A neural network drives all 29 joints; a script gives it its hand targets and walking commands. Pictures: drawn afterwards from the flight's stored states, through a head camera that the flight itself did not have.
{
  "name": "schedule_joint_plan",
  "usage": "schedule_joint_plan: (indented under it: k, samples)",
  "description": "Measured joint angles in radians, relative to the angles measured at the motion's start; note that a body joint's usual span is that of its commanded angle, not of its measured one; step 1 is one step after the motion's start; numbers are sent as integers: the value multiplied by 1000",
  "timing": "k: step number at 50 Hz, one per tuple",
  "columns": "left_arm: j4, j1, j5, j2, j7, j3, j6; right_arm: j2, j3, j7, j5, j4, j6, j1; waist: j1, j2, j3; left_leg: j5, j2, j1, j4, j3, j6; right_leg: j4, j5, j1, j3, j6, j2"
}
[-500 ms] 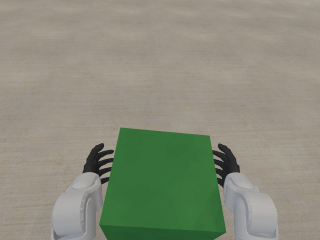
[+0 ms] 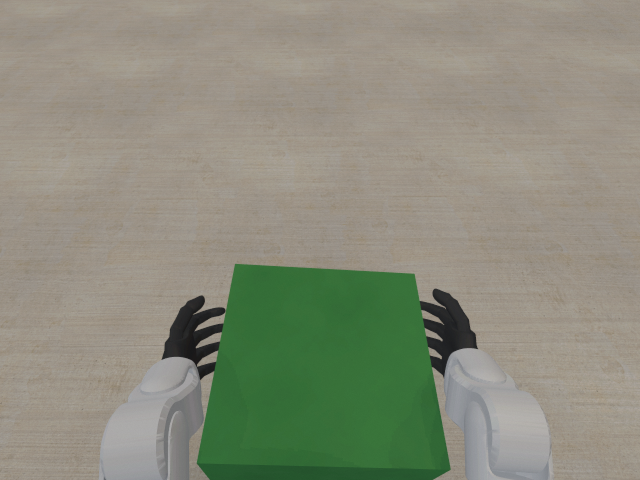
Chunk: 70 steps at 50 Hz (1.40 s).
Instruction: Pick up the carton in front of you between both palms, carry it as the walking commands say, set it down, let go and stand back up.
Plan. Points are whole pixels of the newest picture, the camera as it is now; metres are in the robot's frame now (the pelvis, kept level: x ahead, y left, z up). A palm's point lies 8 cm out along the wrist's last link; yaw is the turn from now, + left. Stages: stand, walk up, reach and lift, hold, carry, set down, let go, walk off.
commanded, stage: carry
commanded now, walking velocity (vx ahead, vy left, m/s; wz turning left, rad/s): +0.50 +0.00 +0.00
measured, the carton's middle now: (316, 393) +0.24 +0.01 -0.01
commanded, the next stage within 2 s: none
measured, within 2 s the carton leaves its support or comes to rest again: neither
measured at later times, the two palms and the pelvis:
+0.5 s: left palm (208, 158) +0.59 +0.19 +0.08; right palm (388, 160) +0.57 -0.11 +0.09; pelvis +0.34 +0.06 +0.00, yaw -3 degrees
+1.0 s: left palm (256, 78) +0.91 +0.14 +0.07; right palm (388, 79) +0.91 -0.16 +0.06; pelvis +0.66 -0.01 +0.00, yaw +0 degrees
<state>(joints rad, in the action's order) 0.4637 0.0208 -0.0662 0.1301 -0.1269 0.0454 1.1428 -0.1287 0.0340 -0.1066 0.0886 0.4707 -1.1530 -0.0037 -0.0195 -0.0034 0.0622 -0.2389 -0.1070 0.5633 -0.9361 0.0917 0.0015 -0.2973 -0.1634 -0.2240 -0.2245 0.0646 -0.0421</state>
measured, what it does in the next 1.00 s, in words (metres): walks ahead: left foot, then right foot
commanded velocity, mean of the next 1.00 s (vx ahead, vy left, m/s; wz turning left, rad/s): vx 0.36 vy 0.00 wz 0.00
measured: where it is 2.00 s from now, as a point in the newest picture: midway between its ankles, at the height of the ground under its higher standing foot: (318, 324)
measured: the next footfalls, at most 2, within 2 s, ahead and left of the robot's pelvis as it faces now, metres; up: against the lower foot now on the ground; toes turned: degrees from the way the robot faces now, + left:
left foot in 0.24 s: +0.36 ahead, +0.13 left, +0.00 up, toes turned +10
right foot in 0.76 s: +0.71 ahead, -0.08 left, +0.00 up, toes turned -6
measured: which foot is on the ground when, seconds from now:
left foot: up 0.00-0.22, down 0.24-0.78, up 0.80-1.00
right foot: down 0.00-0.28, up 0.30-0.74, down 0.76-1.00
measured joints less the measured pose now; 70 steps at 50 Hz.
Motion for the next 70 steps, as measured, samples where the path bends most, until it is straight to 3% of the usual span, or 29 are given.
schedule_joint_plan:
  k: [6,11,12,13,15,17,20,28,32,36,38,39,41,42,44,47,52,57,59,61,64,70]
  samples:
    - [56,18,0,1,3,-13,12,-2,-9,0,0,63,-10,-26,8,3,38,139,-4,23,292,50,-14,87,-79,183,14,-38,7]
    - [100,-12,-7,-1,2,-20,56,0,2,-4,-13,108,-45,-7,5,9,66,173,23,-43,435,109,2,62,-209,307,26,-88,2]
    - [104,-20,-11,-2,2,-17,68,1,4,-4,-16,105,-53,4,3,12,69,154,34,-75,464,124,12,17,-253,316,36,-100,-7]
    - [100,-33,-12,-3,2,-6,78,1,2,-5,-18,86,-53,17,9,34,69,163,50,-90,449,140,46,-72,-306,303,45,-106,-34]
    - [67,-59,-12,-4,1,17,95,2,5,-8,-18,33,-58,51,25,49,57,93,59,-93,374,155,84,-405,-303,170,93,-95,-66]
    - [45,-73,-15,-4,0,26,108,1,11,-9,-19,5,-66,64,34,32,33,56,54,-137,394,155,84,-712,-288,3,147,-75,-40]
    - [25,-77,-17,-4,0,14,105,1,22,-9,-20,7,-63,49,43,13,11,59,58,-228,497,148,74,-841,-193,-186,149,-54,-37]
    - [52,-51,-20,-3,0,-13,68,1,25,-6,-31,46,-30,15,38,4,18,19,67,-476,707,120,46,-539,38,-397,117,-73,-71]
    - [93,-46,-21,-3,0,-11,76,1,16,-5,-32,72,-35,21,24,9,28,-43,70,-594,754,114,17,-350,120,-397,76,-75,-65]
    - [88,-50,-17,-3,0,-6,92,1,12,-3,-21,73,-56,25,24,0,35,-152,58,-693,728,100,-24,-201,146,-329,9,-52,-31]
    - [64,-60,-12,-3,0,-5,93,2,18,-4,-14,67,-65,27,20,-10,33,-246,33,-689,586,86,-41,-160,119,-265,-21,-26,-1]
    - [35,-68,-12,-3,0,-6,84,3,28,-3,-14,49,-67,37,9,-32,27,-240,1,-632,427,77,-35,-205,86,-269,-30,4,13]
    - [-13,-88,-12,-3,0,-1,75,2,42,-3,-11,14,-66,53,1,-32,2,-224,11,-451,40,-1,-19,-246,31,-260,-31,38,12]
    - [-27,-90,-11,-2,0,0,69,2,45,-3,-10,5,-64,55,3,-28,-15,-215,25,-364,-100,-26,-11,-230,26,-236,-32,39,8]
    - [-35,-79,-9,-2,0,1,53,2,41,-1,-6,-4,-52,48,6,-21,-40,-174,38,-227,-206,-36,1,-172,25,-180,-30,33,4]
    - [-16,-47,-6,-2,2,3,25,1,21,0,-3,-5,-22,33,6,-14,-54,-115,32,-102,-91,-13,0,-81,28,-100,-17,22,5]
    - [14,-3,-8,0,12,-1,-16,0,-4,2,3,17,15,0,10,-19,-51,-13,31,-67,266,21,-17,-25,-17,12,7,-1,10]
    - [61,20,-6,1,13,-15,-6,-2,-9,1,-1,72,-1,-25,21,-26,-18,237,39,-162,498,86,-21,-104,-144,93,15,-35,20]
    - [71,3,-7,-1,13,-7,13,-1,-11,-2,-5,73,-4,-18,23,3,9,147,52,-196,491,99,25,-163,-198,100,22,-51,2]
    - [68,-20,-12,-2,13,3,38,0,-8,-4,-8,56,-17,6,11,45,37,81,69,-207,470,119,42,-183,-222,105,39,-64,-23]
    - [51,-46,-22,-3,12,13,71,2,1,-3,-10,20,-39,39,5,61,64,46,68,-222,458,140,39,-173,-248,121,61,-79,-27]
    - [-4,-79,-31,-3,11,14,92,1,22,-1,-7,-20,-55,53,21,36,72,10,62,-230,442,143,40,-184,-222,124,68,-100,-24]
